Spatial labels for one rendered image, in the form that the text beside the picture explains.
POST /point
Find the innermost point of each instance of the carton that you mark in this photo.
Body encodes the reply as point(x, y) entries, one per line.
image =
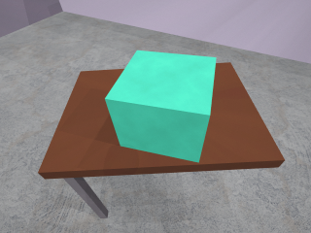
point(161, 103)

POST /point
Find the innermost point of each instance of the table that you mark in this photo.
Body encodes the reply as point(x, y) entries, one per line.
point(85, 143)

